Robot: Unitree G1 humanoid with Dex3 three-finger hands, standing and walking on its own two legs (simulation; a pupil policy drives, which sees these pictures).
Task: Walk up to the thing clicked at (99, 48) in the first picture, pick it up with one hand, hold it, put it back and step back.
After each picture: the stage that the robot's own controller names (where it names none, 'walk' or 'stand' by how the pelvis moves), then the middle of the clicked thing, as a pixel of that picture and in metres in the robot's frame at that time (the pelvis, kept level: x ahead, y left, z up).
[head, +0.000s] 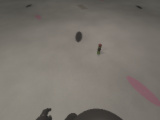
stand; (99, 49) +1.46 -0.17 -0.65
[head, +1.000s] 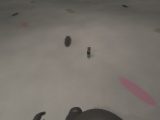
walk; (88, 52) +1.34 +0.14 -0.64
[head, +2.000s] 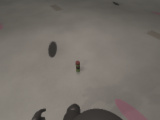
walk; (77, 66) +0.85 +0.25 -0.64
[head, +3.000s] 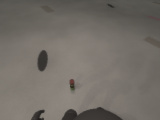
walk; (72, 85) +0.52 +0.20 -0.64
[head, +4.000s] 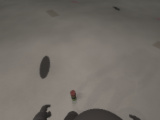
stand; (73, 95) +0.38 +0.20 -0.65
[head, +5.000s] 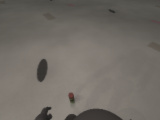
stand; (71, 98) +0.37 +0.21 -0.66
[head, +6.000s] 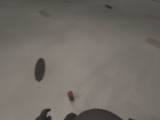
stand; (71, 96) +0.36 +0.23 -0.66
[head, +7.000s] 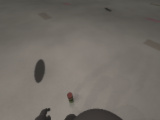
stand; (70, 98) +0.37 +0.23 -0.66
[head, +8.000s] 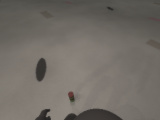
stand; (71, 97) +0.37 +0.21 -0.66
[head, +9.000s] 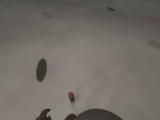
stand; (71, 97) +0.37 +0.21 -0.66
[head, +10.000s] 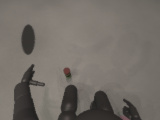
go down; (67, 73) +0.42 +0.22 -0.47
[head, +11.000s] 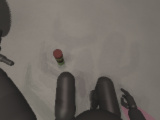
go down; (59, 58) +0.45 +0.27 -0.28
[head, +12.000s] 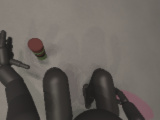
close in; (39, 51) +0.42 +0.31 -0.18
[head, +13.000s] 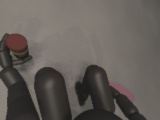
close; (20, 51) +0.41 +0.32 -0.15
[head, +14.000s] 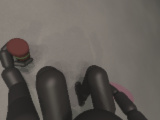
lift; (22, 54) +0.38 +0.32 -0.15
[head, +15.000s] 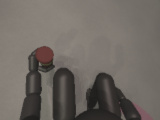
lift; (46, 60) +0.33 +0.29 -0.05
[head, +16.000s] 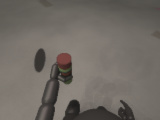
lift; (66, 71) +0.32 +0.16 +0.08
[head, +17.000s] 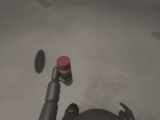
hold; (66, 73) +0.32 +0.17 +0.04
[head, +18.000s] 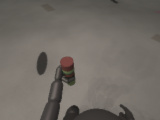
hold; (69, 73) +0.32 +0.15 +0.05
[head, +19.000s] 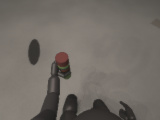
crouch; (64, 68) +0.36 +0.18 +0.00
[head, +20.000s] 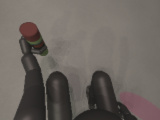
lower; (37, 43) +0.47 +0.29 -0.05
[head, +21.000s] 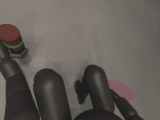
lower; (16, 45) +0.43 +0.34 -0.15
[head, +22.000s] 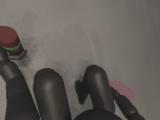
lower; (14, 47) +0.42 +0.35 -0.15
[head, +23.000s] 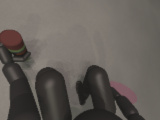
lower; (18, 49) +0.41 +0.34 -0.15
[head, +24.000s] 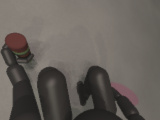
lower; (22, 51) +0.40 +0.33 -0.15
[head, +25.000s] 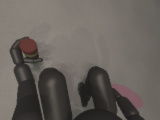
open; (31, 53) +0.40 +0.30 -0.16
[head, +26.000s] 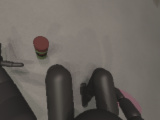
stand; (41, 50) +0.40 +0.29 -0.17
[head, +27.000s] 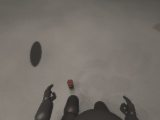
stand; (70, 85) +0.40 +0.19 -0.53
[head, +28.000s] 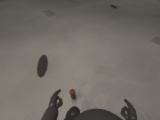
stand; (73, 95) +0.39 +0.20 -0.60
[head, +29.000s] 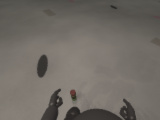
stand; (73, 95) +0.39 +0.19 -0.60
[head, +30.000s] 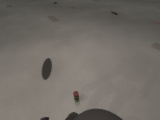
stand; (76, 96) +0.42 +0.17 -0.65
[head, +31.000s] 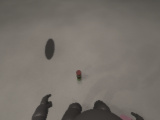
walk; (78, 75) +0.55 +0.15 -0.63
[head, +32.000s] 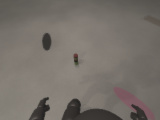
walk; (76, 59) +0.84 +0.25 -0.62
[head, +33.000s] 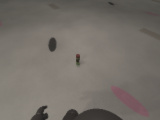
stand; (77, 59) +1.03 +0.23 -0.64
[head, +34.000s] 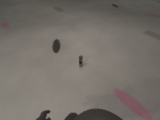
stand; (80, 61) +1.04 +0.19 -0.66
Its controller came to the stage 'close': yes
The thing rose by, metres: 0.69
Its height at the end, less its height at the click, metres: +0.00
